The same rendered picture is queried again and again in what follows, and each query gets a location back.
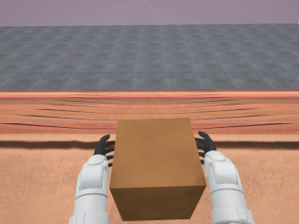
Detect left robot hand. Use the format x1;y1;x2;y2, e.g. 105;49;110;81
93;134;116;167

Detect right robot hand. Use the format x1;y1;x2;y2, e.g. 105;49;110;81
194;131;217;164

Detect left robot forearm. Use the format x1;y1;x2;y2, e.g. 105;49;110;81
68;154;109;224

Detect carton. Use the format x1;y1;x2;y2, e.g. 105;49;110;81
109;118;206;221

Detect right robot forearm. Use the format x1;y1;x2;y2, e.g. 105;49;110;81
204;150;255;224

